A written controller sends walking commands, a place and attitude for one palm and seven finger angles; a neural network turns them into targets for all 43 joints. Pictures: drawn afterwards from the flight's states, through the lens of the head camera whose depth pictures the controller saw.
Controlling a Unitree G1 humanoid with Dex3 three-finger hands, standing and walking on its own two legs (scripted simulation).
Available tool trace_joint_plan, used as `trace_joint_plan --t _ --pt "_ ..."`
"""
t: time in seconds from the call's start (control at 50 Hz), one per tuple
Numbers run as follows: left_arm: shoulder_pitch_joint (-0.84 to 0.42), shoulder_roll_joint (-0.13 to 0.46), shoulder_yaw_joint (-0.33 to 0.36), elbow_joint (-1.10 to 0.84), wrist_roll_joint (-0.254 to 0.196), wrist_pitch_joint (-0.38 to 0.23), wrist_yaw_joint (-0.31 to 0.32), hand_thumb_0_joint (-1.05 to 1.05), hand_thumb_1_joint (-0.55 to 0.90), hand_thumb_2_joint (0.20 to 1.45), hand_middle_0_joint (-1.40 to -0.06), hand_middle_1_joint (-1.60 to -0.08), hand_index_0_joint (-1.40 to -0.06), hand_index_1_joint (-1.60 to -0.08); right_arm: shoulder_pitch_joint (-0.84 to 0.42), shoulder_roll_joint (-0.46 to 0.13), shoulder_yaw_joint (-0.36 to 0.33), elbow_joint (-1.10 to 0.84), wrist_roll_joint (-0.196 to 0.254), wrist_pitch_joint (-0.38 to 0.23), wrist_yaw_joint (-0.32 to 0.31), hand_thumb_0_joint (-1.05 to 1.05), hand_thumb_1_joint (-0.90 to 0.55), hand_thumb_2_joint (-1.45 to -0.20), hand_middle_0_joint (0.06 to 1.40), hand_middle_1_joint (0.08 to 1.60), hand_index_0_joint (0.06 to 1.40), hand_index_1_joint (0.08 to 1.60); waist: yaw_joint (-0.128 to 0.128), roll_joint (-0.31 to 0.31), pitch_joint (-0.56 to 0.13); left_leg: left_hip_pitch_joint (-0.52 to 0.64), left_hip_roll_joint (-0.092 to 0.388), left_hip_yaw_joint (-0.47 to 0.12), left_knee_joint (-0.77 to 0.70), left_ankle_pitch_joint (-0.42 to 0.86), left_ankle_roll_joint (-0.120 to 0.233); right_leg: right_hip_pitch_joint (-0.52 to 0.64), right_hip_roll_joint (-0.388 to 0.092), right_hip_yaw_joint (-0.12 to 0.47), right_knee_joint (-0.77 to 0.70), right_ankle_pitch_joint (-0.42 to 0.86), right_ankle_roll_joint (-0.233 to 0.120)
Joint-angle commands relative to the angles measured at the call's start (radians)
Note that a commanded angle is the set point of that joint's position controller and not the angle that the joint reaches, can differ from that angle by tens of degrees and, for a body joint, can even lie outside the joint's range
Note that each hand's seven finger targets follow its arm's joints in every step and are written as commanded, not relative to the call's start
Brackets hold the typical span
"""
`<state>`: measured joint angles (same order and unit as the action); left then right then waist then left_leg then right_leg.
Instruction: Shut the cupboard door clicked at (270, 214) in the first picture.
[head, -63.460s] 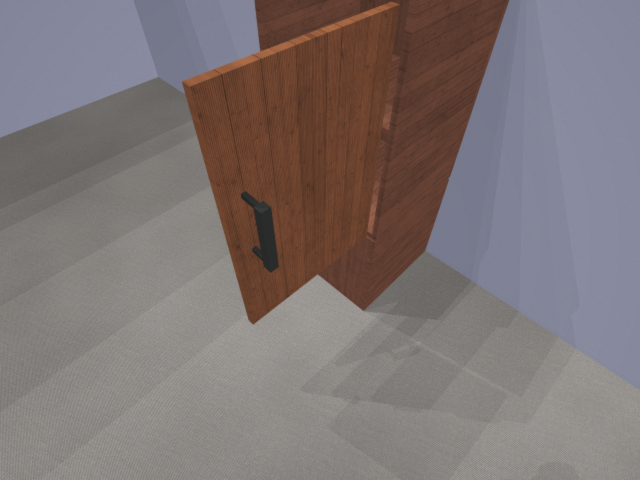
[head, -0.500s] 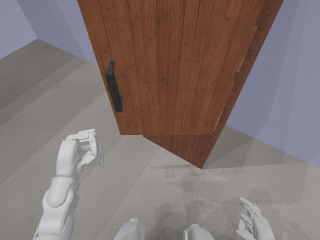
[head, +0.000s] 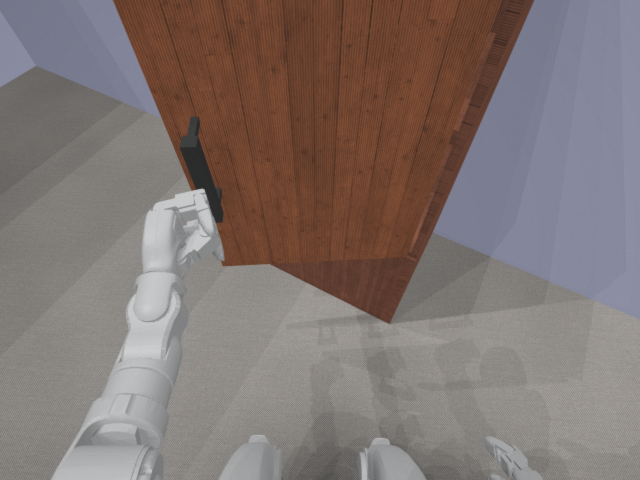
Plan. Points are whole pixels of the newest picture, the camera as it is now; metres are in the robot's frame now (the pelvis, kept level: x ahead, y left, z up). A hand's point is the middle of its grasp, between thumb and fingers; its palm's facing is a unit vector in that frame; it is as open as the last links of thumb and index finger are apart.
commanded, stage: bring the fist close to the handle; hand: left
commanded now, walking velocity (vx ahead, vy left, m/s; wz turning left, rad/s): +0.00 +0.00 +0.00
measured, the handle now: (205, 173) +0.52 +0.17 +0.05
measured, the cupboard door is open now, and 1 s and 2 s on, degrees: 32 28 10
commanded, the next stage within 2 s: push the door shut along its arc in 0.50 s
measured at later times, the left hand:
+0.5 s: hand (216, 218) +0.43 +0.14 +0.05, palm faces +0.08 -1.00 -0.02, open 3.1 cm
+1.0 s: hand (220, 199) +0.47 +0.14 +0.05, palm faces -0.01 -1.00 -0.04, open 3.0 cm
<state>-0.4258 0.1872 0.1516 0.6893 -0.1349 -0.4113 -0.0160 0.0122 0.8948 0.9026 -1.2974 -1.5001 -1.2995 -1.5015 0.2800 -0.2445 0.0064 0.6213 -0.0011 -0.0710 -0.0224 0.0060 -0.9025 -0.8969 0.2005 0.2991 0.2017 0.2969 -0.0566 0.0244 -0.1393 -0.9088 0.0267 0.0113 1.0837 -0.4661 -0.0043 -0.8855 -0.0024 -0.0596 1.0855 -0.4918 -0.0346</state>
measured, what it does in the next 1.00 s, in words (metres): stands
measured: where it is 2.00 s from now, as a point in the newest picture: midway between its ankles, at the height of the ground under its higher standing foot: outside the picture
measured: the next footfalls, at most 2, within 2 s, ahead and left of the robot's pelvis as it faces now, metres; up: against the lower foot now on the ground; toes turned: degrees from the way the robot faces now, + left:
none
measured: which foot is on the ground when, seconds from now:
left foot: down 0.00-1.00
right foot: down 0.00-1.00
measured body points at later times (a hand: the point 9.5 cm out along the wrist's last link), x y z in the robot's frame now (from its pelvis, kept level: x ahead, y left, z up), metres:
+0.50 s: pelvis +0.00 +0.00 +0.00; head +0.09 +0.00 +0.44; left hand +0.42 +0.19 +0.05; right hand +0.06 -0.26 -0.12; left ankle +0.03 +0.12 -0.66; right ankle +0.02 -0.10 -0.66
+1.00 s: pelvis -0.01 +0.01 -0.01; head +0.10 +0.01 +0.42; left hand +0.46 +0.19 +0.06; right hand +0.05 -0.26 -0.13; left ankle +0.03 +0.12 -0.66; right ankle +0.02 -0.10 -0.66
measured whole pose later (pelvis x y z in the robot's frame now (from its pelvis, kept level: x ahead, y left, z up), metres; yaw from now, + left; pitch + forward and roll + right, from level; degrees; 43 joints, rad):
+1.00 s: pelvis -0.01 +0.01 -0.01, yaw +0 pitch +21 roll -1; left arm -0.82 0.31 0.23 1.13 -0.10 -0.50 -0.10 -0.01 0.91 0.96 -1.30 -1.50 -1.30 -1.50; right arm 0.30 -0.26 0.01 0.66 -0.01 -0.03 -0.01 0.00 -0.90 -0.90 0.20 0.30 0.20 0.30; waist -0.12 0.03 -0.13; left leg -1.05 0.02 0.00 1.15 -0.46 0.01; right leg -1.01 0.00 -0.07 1.13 -0.48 -0.03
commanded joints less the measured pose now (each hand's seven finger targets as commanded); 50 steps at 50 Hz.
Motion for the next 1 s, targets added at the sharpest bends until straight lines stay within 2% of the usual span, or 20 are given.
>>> trace_joint_plan --t 0.0,0.06,0.08,0.12,0.18,0.22,0.26,0.3,0.34,0.38,0.42,0.48,0.54,0.58,0.68,0.72,0.74,0.8,0.88,0.98 --pt "-0.479 0.126 0.038 -0.098 0.008 -0.094 0.011 0.000 0.900 0.900 -1.300 -1.500 -1.300 -1.500 0.064 -0.132 -0.060 -0.074 -0.006 -0.023 -0.003 0.000 -0.900 -0.900 0.200 0.300 0.200 0.300 -0.048 -0.037 -0.329 0.166 -0.027 -0.018 -0.107 0.183 0.027 0.166 0.009 0.061 -0.163 0.282 0.026" --pt "-0.546 0.168 0.078 -0.067 0.019 -0.129 0.021 0.000 0.900 0.900 -1.300 -1.500 -1.300 -1.500 0.087 -0.137 -0.066 -0.059 -0.014 -0.022 0.001 0.000 -0.900 -0.900 0.200 0.300 0.200 0.300 -0.037 0.000 -0.415 0.199 -0.027 -0.024 -0.095 0.233 0.023 0.171 0.011 0.059 -0.135 0.328 0.021" --pt "-0.565 0.132 0.052 -0.056 0.021 -0.135 0.020 0.000 0.900 0.900 -1.300 -1.500 -1.300 -1.500 0.091 -0.133 -0.067 -0.056 -0.016 -0.021 0.006 0.000 -0.900 -0.900 0.200 0.300 0.200 0.300 -0.047 0.017 -0.430 0.215 -0.027 -0.020 -0.092 0.246 0.024 0.163 0.012 0.056 -0.134 0.340 0.022" --pt "-0.471 0.189 0.116 -0.008 0.024 -0.134 0.021 0.000 0.900 0.900 -1.300 -1.500 -1.300 -1.500 0.112 -0.144 -0.070 -0.066 -0.021 -0.013 0.013 0.000 -0.900 -0.900 0.200 0.300 0.200 0.300 -0.012 -0.003 -0.459 0.201 -0.029 -0.018 -0.095 0.281 0.024 0.206 0.018 0.054 -0.125 0.376 0.017" --pt "-0.422 0.155 0.097 -0.013 0.025 -0.121 0.012 0.000 0.900 0.900 -1.300 -1.500 -1.300 -1.500 0.114 -0.137 -0.072 -0.079 -0.018 0.007 0.025 0.000 -0.900 -0.900 0.200 0.300 0.200 0.300 -0.008 -0.009 -0.441 0.194 -0.029 -0.002 -0.109 0.294 0.024 0.227 0.017 0.056 -0.137 0.409 0.021" --pt "-0.399 0.186 0.127 0.000 0.020 -0.114 0.013 0.000 0.900 0.900 -1.300 -1.500 -1.300 -1.500 0.123 -0.143 -0.072 -0.090 -0.016 0.018 0.023 0.000 -0.900 -0.900 0.200 0.300 0.200 0.300 -0.012 -0.065 -0.413 0.157 -0.030 0.000 -0.116 0.272 0.030 0.253 0.020 0.061 -0.152 0.399 0.024" --pt "-0.466 0.167 0.105 -0.022 0.019 -0.122 0.014 0.000 0.900 0.900 -1.300 -1.500 -1.300 -1.500 0.116 -0.137 -0.071 -0.085 -0.013 0.023 0.021 0.000 -0.900 -0.900 0.200 0.300 0.200 0.300 -0.028 -0.047 -0.375 0.149 -0.030 0.006 -0.121 0.223 0.031 0.230 0.015 0.068 -0.170 0.353 0.028" --pt "-0.485 0.192 0.124 -0.024 0.020 -0.141 0.019 0.000 0.900 0.900 -1.300 -1.500 -1.300 -1.500 0.117 -0.138 -0.073 -0.079 -0.015 0.024 0.016 0.000 -0.900 -0.900 0.200 0.300 0.200 0.300 -0.029 -0.074 -0.374 0.136 -0.031 0.004 -0.121 0.197 0.032 0.239 0.014 0.075 -0.176 0.323 0.030" --pt "-0.543 0.199 0.120 -0.048 0.026 -0.170 0.019 0.000 0.900 0.900 -1.300 -1.500 -1.300 -1.500 0.115 -0.137 -0.073 -0.066 -0.017 0.019 0.011 0.000 -0.900 -0.900 0.200 0.300 0.200 0.300 -0.034 -0.017 -0.391 0.166 -0.030 0.000 -0.116 0.203 0.031 0.214 0.014 0.074 -0.166 0.323 0.026" --pt "-0.537 0.191 0.112 -0.028 0.026 -0.182 0.013 0.000 0.900 0.900 -1.300 -1.500 -1.300 -1.500 0.117 -0.137 -0.075 -0.056 -0.019 0.017 0.011 0.000 -0.900 -0.900 0.200 0.300 0.200 0.300 -0.041 -0.028 -0.397 0.174 -0.028 -0.002 -0.107 0.205 0.032 0.200 0.015 0.073 -0.164 0.323 0.027" --pt "-0.545 0.181 0.095 -0.023 0.028 -0.187 0.002 0.000 0.900 0.900 -1.300 -1.500 -1.300 -1.500 0.121 -0.140 -0.075 -0.055 -0.019 0.014 0.011 0.000 -0.900 -0.900 0.200 0.300 0.200 0.300 -0.045 0.015 -0.403 0.198 -0.028 -0.007 -0.109 0.209 0.030 0.175 0.019 0.065 -0.156 0.314 0.023" --pt "-0.520 0.148 0.069 0.010 0.022 -0.170 -0.008 0.000 0.900 0.900 -1.300 -1.500 -1.300 -1.500 0.115 -0.142 -0.076 -0.054 -0.015 0.018 0.015 0.000 -0.900 -0.900 0.200 0.300 0.200 0.300 -0.046 -0.001 -0.395 0.214 -0.024 -0.013 -0.119 0.208 0.026 0.159 0.019 0.053 -0.162 0.302 0.022" --pt "-0.506 0.171 0.099 0.001 0.013 -0.157 -0.006 0.000 0.900 0.900 -1.300 -1.500 -1.300 -1.500 0.115 -0.146 -0.076 -0.061 -0.015 0.020 0.016 0.000 -0.900 -0.900 0.200 0.300 0.200 0.300 -0.028 0.014 -0.414 0.223 -0.026 -0.014 -0.121 0.233 0.024 0.174 0.019 0.050 -0.155 0.324 0.019" --pt "-0.496 0.162 0.093 0.000 0.013 -0.152 -0.002 0.000 0.900 0.900 -1.300 -1.500 -1.300 -1.500 0.112 -0.144 -0.074 -0.068 -0.014 0.024 0.017 0.000 -0.900 -0.900 0.200 0.300 0.200 0.300 -0.030 -0.026 -0.402 0.205 -0.025 -0.013 -0.124 0.226 0.026 0.186 0.019 0.049 -0.159 0.321 0.021" --pt "-0.655 0.195 0.082 0.048 0.039 -0.172 -0.010 0.000 0.900 0.900 -1.300 -1.500 -1.300 -1.500 0.110 -0.146 -0.069 -0.049 -0.015 0.027 0.011 0.000 -0.900 -0.900 0.200 0.300 0.200 0.300 -0.070 -0.012 -0.354 0.191 -0.025 -0.026 -0.109 0.168 0.029 0.122 0.018 0.056 -0.159 0.263 0.023" --pt "-0.714 0.244 0.108 0.052 0.041 -0.186 -0.022 0.000 0.900 0.900 -1.300 -1.500 -1.300 -1.500 0.117 -0.155 -0.068 -0.049 -0.017 0.025 0.004 0.000 -0.900 -0.900 0.200 0.300 0.200 0.300 -0.072 0.009 -0.385 0.197 -0.026 -0.033 -0.100 0.179 0.030 0.119 0.019 0.056 -0.143 0.266 0.018" --pt "-0.729 0.231 0.093 0.074 0.044 -0.186 -0.029 0.000 0.900 0.900 -1.300 -1.500 -1.300 -1.500 0.109 -0.152 -0.068 -0.043 -0.015 0.025 0.005 0.000 -0.900 -0.900 0.200 0.300 0.200 0.300 -0.075 0.047 -0.399 0.219 -0.025 -0.033 -0.097 0.183 0.026 0.095 0.017 0.057 -0.140 0.264 0.017" --pt "-0.761 0.199 0.064 0.152 0.036 -0.168 -0.054 0.000 0.900 0.900 -1.300 -1.500 -1.300 -1.500 0.122 -0.158 -0.067 -0.036 -0.015 0.025 0.009 0.000 -0.900 -0.900 0.200 0.300 0.200 0.300 -0.096 0.021 -0.383 0.221 -0.021 -0.048 -0.095 0.174 0.024 0.053 0.022 0.044 -0.140 0.237 0.016" --pt "-0.852 0.261 0.093 0.191 0.035 -0.155 -0.077 0.000 0.900 0.900 -1.300 -1.500 -1.300 -1.500 0.141 -0.171 -0.065 -0.029 -0.012 0.026 0.005 0.000 -0.900 -0.900 0.200 0.300 0.200 0.300 -0.113 0.026 -0.408 0.193 -0.021 -0.054 -0.073 0.172 0.030 0.040 0.021 0.052 -0.130 0.232 0.016" --pt "-0.951 0.274 0.083 0.255 0.033 -0.133 -0.113 0.000 0.900 0.900 -1.300 -1.500 -1.300 -1.500 0.168 -0.181 -0.062 -0.016 -0.015 0.024 0.005 0.000 -0.900 -0.900 0.200 0.300 0.200 0.300 -0.146 0.041 -0.431 0.179 -0.020 -0.067 -0.048 0.165 0.034 -0.006 0.024 0.051 -0.119 0.207 0.016"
